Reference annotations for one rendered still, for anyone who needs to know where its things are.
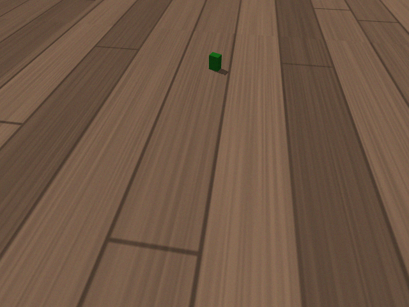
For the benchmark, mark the carton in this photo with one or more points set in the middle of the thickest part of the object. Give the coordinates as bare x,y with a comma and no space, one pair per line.
215,61

